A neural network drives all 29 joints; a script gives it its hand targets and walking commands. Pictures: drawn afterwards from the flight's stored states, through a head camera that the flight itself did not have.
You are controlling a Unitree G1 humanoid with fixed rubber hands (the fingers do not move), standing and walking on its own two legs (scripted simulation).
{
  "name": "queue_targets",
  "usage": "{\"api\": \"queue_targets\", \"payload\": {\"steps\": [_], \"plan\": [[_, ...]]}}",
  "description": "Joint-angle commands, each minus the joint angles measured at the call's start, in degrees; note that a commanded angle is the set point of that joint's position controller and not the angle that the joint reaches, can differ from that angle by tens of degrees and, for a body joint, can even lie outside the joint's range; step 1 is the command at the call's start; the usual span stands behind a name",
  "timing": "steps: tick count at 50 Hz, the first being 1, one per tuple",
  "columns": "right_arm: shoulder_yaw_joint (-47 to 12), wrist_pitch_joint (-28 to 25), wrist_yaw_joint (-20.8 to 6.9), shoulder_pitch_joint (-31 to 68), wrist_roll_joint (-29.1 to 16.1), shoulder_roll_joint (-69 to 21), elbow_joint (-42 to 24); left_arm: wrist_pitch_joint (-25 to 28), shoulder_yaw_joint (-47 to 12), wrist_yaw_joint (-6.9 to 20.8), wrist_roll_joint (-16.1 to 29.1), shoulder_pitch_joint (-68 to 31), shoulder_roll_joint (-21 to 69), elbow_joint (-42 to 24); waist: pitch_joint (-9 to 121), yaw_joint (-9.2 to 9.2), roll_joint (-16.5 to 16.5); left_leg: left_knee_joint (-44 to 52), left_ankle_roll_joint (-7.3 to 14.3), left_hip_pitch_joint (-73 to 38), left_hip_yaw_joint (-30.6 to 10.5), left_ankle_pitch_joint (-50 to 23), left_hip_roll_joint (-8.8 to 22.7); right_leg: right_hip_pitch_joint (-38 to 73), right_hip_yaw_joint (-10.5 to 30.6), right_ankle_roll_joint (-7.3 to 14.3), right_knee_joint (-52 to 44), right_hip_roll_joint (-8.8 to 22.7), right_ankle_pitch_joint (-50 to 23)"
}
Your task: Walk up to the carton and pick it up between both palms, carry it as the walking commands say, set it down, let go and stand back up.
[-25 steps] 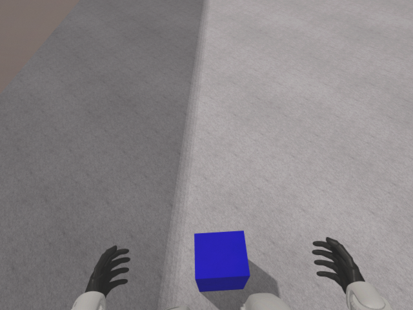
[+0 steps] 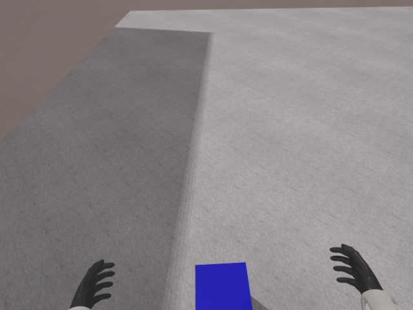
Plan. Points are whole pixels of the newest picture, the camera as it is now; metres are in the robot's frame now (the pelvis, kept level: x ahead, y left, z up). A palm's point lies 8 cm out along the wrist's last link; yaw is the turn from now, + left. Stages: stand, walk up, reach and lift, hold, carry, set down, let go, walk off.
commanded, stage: stand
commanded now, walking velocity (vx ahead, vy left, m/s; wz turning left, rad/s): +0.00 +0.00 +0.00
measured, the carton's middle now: (221, 298) +0.31 -0.02 -0.62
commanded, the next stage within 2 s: none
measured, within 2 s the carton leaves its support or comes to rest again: neither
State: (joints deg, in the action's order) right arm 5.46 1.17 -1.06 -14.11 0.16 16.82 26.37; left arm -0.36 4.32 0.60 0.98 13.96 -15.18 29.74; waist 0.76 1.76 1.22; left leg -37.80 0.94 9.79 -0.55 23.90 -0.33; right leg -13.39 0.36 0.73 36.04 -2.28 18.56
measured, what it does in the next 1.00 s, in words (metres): stands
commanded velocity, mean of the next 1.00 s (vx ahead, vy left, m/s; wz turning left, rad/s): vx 0.00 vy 0.00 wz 0.00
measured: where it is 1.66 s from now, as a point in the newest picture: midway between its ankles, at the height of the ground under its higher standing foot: outside the picture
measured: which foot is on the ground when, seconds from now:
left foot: down 0.00-1.00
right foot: down 0.00-1.00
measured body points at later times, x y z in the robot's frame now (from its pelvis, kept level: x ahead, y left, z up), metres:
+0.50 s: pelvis +0.00 +0.00 +0.00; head -0.03 +0.00 +0.45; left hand +0.17 +0.27 -0.06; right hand +0.15 -0.28 -0.05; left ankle -0.03 +0.10 -0.72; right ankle +0.01 -0.11 -0.72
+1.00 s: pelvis -0.01 +0.00 +0.00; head -0.05 +0.00 +0.45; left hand +0.16 +0.27 -0.06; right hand +0.13 -0.29 -0.06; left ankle -0.03 +0.10 -0.72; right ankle +0.01 -0.11 -0.72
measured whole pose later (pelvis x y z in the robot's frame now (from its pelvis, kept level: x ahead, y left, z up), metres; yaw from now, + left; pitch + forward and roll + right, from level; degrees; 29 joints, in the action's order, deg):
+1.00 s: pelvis -0.01 +0.00 +0.00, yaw +0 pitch -5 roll -1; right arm 5.5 -1.8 0.3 -16.0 0.2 17.4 31.6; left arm 1.3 4.3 0.5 0.8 14.1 -16.2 32.3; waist 0.8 1.8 1.4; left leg -37.8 1.0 9.8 -0.6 22.8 -0.5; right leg -13.4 0.4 0.7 36.0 -2.1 17.5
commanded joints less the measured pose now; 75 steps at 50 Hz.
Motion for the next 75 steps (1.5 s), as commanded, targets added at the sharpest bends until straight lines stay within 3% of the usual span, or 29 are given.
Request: {"api": "queue_targets", "payload": {"steps": [1,2,6,8,12,17,18,19,22,26,29,33,34,36,38,42,43,48,51,54,56,58,59,61,62,65,68,70,75], "plan": [[1.1,-2.8,1.1,2.8,2.2,10.6,1.6,1.8,1.5,-0.7,-3.4,-3.2,-10.5,1.1,5.7,-1.75,1.3,12.9,0.9,5.8,-5.9,-12.1,5.0,0.5,5.6,2.1,-7.1,5.3,-12.9],[1.1,-2.9,1.1,2.9,2.5,10.8,1.0,2.1,1.8,-0.5,-3.3,-3.0,-11.0,1.4,1.7,-1.53,3.4,14.0,1.4,6.7,-5.8,-10.6,4.4,-0.8,5.5,2.1,-7.1,5.2,-11.5],[1.4,-3.2,1.0,1.7,2.6,10.5,1.0,2.6,2.1,-0.5,-3.5,-3.8,-12.0,1.6,4.5,-1.45,-3.5,12.2,1.4,5.6,-5.0,-11.1,4.2,0.0,6.0,1.9,-7.7,5.6,-9.6],[1.8,-3.1,1.0,-0.1,2.3,11.0,2.2,2.2,2.1,-0.3,-3.4,-4.3,-11.7,1.7,3.9,-0.01,-1.5,13.3,1.6,4.7,-5.4,-8.9,4.6,-1.8,6.5,2.1,-7.6,5.4,-8.8],[0.9,-3.7,1.1,0.8,2.1,11.2,1.7,2.5,1.7,-0.8,-3.7,-4.3,-12.2,1.4,2.4,-1.12,-2.6,11.9,1.6,5.0,-5.6,-11.2,4.1,-2.1,6.9,2.1,-7.2,5.5,-12.5],[0.9,-4.5,1.8,3.4,2.4,10.0,1.8,3.4,0.9,0.0,-3.4,-4.3,-10.2,2.2,3.7,-1.87,1.7,13.1,2.0,7.4,-6.8,-7.3,5.8,0.5,6.4,2.6,-5.9,5.4,-13.6],[1.2,-4.4,1.4,1.8,1.9,11.3,2.7,3.0,2.0,-0.5,-4.2,-4.8,-13.1,2.6,4.1,-1.08,-3.7,11.1,1.4,4.5,-5.7,-12.2,4.5,-0.1,5.7,2.4,-7.0,5.2,-15.0],[1.0,-4.2,1.5,-0.5,2.1,12.2,2.7,2.6,2.3,-0.4,-3.3,-5.0,-13.0,1.8,0.9,-0.83,-0.5,11.9,1.5,6.7,-5.2,-13.3,4.5,-1.8,6.6,3.1,-6.3,5.9,-13.5],[1.0,-4.1,1.4,0.1,2.3,11.7,1.7,3.0,1.5,-0.5,-2.8,-4.7,-11.1,2.2,2.6,-1.72,0.8,11.3,1.8,5.4,-5.1,-12.5,4.6,-0.1,7.1,2.9,-6.8,6.5,-13.8],[1.2,-5.1,1.8,-0.8,2.3,11.7,3.5,3.0,1.5,-0.2,-3.2,-5.1,-10.5,1.9,3.7,-1.4,1.8,12.3,1.6,4.3,-6.4,-16.0,5.9,0.1,6.1,3.0,-5.4,6.4,-15.0],[1.1,-5.0,1.6,1.1,2.1,11.8,3.7,3.0,2.4,-0.8,-2.9,-4.2,-13.6,3.0,4.8,-1.93,-2.8,11.5,2.0,5.0,-7.3,-14.8,6.5,1.5,7.1,3.9,-5.4,6.7,-16.5],[1.1,-5.3,2.2,1.2,2.3,12.8,5.0,2.8,0.9,-0.2,-2.7,-6.8,-10.7,2.6,3.5,-0.72,3.1,12.3,-0.2,4.3,-6.0,-23.1,5.4,-0.2,6.0,3.5,-4.2,5.5,-17.9],[0.5,-5.2,2.0,-0.4,2.0,11.4,5.1,2.9,1.6,-0.5,-3.1,-4.8,-12.5,3.1,4.2,-0.72,1.2,11.1,1.1,2.1,-5.4,-24.1,5.3,0.0,6.5,3.8,-4.1,6.2,-19.6],[1.3,-4.9,1.9,0.3,2.1,12.2,5.4,2.8,1.8,-0.9,-3.0,-3.7,-13.1,3.5,1.8,-1.76,-1.7,11.0,1.5,3.4,-6.3,-21.2,5.1,-0.1,5.8,3.8,-4.9,6.4,-20.8],[1.1,-5.2,2.2,-0.3,1.8,11.0,4.7,2.8,1.1,-0.3,-2.5,-5.2,-11.5,2.5,3.3,-1.24,0.9,11.3,1.1,3.5,-5.7,-18.5,5.1,-0.4,6.3,4.1,-5.3,6.1,-16.6],[0.8,-4.9,2.0,-0.8,2.2,11.6,5.1,3.2,2.2,-0.1,-2.6,-4.3,-11.8,2.7,1.9,-1.69,-1.9,12.1,2.3,3.7,-6.7,-15.5,5.9,-1.6,5.8,4.0,-5.1,5.9,-12.8],[1.1,-5.1,1.8,0.7,2.2,11.9,5.5,3.3,1.7,-0.1,-3.0,-5.2,-12.0,2.7,3.5,-1.79,1.3,12.4,2.0,4.4,-7.0,-15.2,6.1,-0.3,5.9,3.6,-5.4,5.8,-13.4],[1.3,-4.8,2.1,0.1,2.5,12.6,5.7,3.3,1.9,-0.5,-2.7,-6.3,-12.5,2.9,2.6,-1.21,-1.4,13.1,1.3,5.5,-5.8,-12.5,5.1,0.5,5.9,3.0,-5.4,5.7,-13.9],[1.0,-5.4,1.6,0.5,2.4,12.6,5.6,3.3,1.9,-0.4,-2.2,-5.4,-12.9,2.6,-0.9,-2.01,-0.5,13.5,2.3,7.8,-7.5,-12.0,5.5,-0.5,7.6,3.8,-6.9,6.6,-12.3],[0.6,-5.0,1.9,-0.6,2.0,12.0,5.5,3.5,2.1,-0.2,-2.4,-6.0,-13.1,2.9,-1.4,-0.49,-0.8,15.0,2.3,6.7,-6.9,-9.5,6.1,-1.4,8.0,3.7,-7.7,6.7,-10.2],[1.1,-5.0,2.0,0.5,2.2,13.0,6.7,3.6,1.6,-0.1,-2.5,-4.3,-11.9,3.2,0.2,-2.0,1.9,14.4,2.3,5.8,-6.5,-8.8,5.7,0.0,6.8,2.7,-8.0,6.0,-11.1],[1.1,-5.0,2.0,0.4,1.8,13.3,5.9,4.2,1.4,-0.2,-2.4,-4.9,-12.5,3.4,0.1,-1.37,-4.5,13.2,2.1,6.2,-6.3,-9.4,5.2,-1.5,7.8,3.7,-8.3,7.0,-9.8],[0.8,-5.0,1.7,0.9,1.9,11.9,6.6,4.2,1.9,-0.5,-3.1,-6.0,-13.5,3.9,-2.0,-1.54,-2.0,12.2,2.0,6.2,-5.9,-8.1,4.5,-3.0,9.8,3.7,-9.6,7.6,-6.9],[1.2,-5.4,1.6,-0.3,1.9,13.2,6.7,3.2,2.1,-0.4,-3.1,-7.4,-14.1,2.9,-4.8,-0.65,-4.5,12.7,2.8,5.4,-6.3,-6.6,5.0,-6.5,10.0,3.8,-11.4,6.9,-1.2],[1.0,-5.3,1.5,0.9,1.6,12.9,8.0,3.4,2.3,-0.2,-3.0,-6.7,-13.8,3.3,-4.5,-1.47,-0.7,13.3,3.1,7.2,-7.1,-4.1,5.7,-4.7,7.7,3.1,-10.7,5.5,-2.8],[0.6,-5.2,1.6,2.3,2.1,12.4,7.1,3.9,1.5,0.2,-2.8,-5.9,-12.0,3.4,-6.5,-1.98,0.2,16.1,3.3,11.1,-7.7,0.3,6.0,-1.9,8.7,2.9,-11.3,7.1,-3.4],[1.3,-5.3,1.1,1.4,1.6,12.3,6.0,4.2,1.9,-0.6,-2.7,-6.8,-14.5,3.7,-4.7,-0.42,-7.4,11.9,2.8,6.8,-5.8,-6.7,4.4,-4.8,11.5,4.3,-12.9,7.4,-3.5],[1.2,-5.8,1.4,-0.6,1.8,12.7,7.8,4.3,1.7,0.2,-2.4,-4.9,-13.5,4.0,-4.4,-1.05,-1.7,12.5,3.1,5.0,-6.2,-9.9,5.4,-5.0,9.0,3.5,-10.8,7.4,-7.0],[1.1,-5.0,1.3,2.7,1.8,12.5,6.9,3.8,1.9,-0.4,-2.6,-7.0,-13.8,3.5,-7.2,-2.12,-3.7,13.8,2.8,8.4,-7.0,-5.9,5.4,-4.4,9.6,3.7,-10.7,6.9,-6.9]]}}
